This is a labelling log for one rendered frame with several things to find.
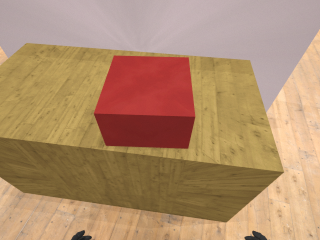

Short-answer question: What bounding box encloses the right robot hand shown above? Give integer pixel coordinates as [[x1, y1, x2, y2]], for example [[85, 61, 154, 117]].
[[244, 230, 267, 240]]

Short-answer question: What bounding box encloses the carton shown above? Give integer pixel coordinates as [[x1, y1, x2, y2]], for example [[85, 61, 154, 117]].
[[94, 55, 196, 149]]

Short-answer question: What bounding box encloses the pedestal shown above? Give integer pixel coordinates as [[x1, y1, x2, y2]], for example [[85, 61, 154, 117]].
[[0, 43, 284, 223]]

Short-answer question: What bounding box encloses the left robot hand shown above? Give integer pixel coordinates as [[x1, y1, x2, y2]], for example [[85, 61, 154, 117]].
[[71, 230, 92, 240]]

